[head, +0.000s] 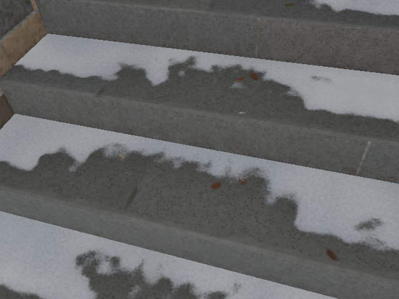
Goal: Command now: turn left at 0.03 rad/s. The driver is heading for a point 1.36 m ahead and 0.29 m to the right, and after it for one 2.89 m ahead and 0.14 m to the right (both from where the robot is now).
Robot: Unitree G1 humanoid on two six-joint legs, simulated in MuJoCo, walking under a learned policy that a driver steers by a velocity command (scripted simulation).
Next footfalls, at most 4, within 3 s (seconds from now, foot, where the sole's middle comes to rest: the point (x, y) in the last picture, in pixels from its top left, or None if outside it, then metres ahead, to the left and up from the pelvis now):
1.48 right None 0.40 -0.06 -0.61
2.00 left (195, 199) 0.72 0.07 -0.46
2.80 right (275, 203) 0.69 -0.17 -0.46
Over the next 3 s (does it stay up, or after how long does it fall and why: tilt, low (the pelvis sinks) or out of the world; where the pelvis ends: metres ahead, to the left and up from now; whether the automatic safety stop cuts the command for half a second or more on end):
stays up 0.70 -0.06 0.31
